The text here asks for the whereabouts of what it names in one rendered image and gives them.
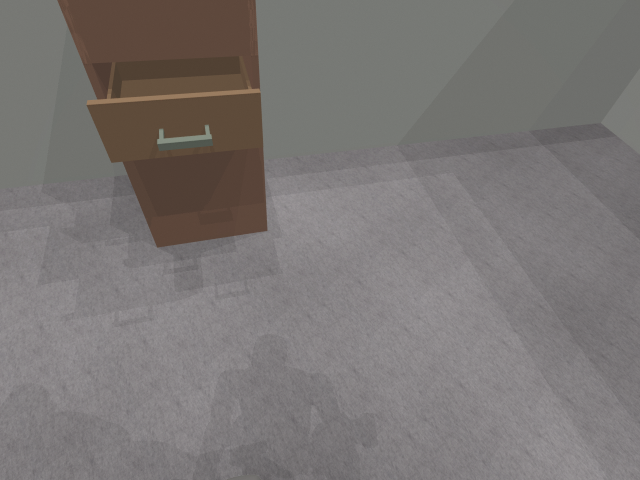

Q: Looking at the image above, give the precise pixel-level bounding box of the cabinet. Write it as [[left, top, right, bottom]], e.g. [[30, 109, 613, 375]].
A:
[[57, 0, 267, 248]]

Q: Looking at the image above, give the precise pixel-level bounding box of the drawer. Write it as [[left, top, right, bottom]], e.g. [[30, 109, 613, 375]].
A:
[[87, 56, 263, 163]]

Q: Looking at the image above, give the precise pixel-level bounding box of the handle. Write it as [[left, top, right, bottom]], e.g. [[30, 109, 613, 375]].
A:
[[157, 125, 213, 151], [173, 152, 216, 160]]

